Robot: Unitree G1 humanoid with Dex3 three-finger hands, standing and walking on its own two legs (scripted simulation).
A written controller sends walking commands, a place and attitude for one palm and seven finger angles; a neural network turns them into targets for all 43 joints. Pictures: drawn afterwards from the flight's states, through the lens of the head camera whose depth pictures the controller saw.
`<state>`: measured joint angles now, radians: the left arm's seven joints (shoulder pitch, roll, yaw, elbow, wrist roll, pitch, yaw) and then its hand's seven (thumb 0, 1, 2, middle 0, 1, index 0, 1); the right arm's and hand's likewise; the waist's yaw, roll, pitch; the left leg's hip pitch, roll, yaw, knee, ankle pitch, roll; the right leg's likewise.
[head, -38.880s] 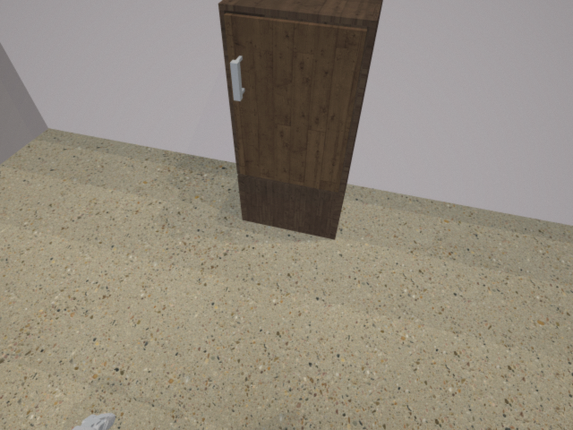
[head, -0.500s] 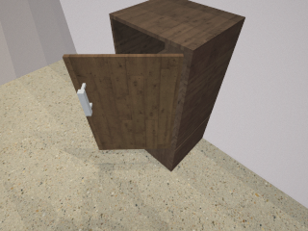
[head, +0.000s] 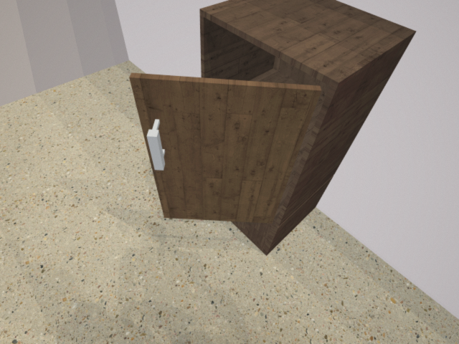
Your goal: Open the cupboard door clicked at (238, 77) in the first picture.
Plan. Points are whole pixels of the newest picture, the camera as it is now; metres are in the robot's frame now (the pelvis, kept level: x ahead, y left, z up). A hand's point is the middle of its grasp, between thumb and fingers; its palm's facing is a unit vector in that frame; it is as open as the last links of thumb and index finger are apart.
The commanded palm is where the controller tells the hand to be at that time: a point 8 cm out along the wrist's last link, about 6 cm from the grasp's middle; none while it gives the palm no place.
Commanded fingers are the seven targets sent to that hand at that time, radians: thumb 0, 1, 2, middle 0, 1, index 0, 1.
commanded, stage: come to a stop and stand still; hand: left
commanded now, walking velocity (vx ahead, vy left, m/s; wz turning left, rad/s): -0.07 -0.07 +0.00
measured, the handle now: (158, 144) +0.56 +0.21 -0.04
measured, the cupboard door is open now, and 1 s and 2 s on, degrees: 45 45 45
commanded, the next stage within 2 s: look again from close up in 1.44 s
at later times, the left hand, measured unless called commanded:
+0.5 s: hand out of the picture +0.01 +0.12 -0.17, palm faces -0.03 -0.97 -0.26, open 7.3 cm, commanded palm none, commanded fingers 0.00 0.90 0.90 -0.20 -0.30 -0.20 -0.30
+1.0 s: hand out of the picture -0.04 +0.08 -0.18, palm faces +0.00 -0.99 -0.16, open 7.4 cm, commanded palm none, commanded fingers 0.00 0.90 0.90 -0.20 -0.30 -0.20 -0.30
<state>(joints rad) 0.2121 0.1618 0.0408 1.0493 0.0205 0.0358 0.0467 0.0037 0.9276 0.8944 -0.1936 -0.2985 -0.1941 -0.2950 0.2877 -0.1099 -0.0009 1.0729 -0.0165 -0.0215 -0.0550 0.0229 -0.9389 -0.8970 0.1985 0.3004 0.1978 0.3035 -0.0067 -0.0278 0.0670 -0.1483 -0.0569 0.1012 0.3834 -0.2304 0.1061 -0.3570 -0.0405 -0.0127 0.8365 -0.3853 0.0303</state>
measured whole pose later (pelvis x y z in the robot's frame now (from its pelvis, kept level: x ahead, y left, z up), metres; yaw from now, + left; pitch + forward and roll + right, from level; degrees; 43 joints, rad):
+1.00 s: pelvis -0.03 -0.07 +0.00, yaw -1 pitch -1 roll +0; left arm 0.32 0.12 -0.02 1.12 0.01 -0.03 0.03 0.00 0.91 0.89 -0.20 -0.30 -0.20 -0.30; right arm 0.34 -0.12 0.02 1.15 -0.01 -0.02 -0.03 0.01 -0.91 -0.90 0.19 0.30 0.19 0.30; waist -0.01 0.00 0.03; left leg -0.22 0.03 0.08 0.45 -0.22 -0.01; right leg -0.18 0.03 -0.05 0.46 -0.27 -0.05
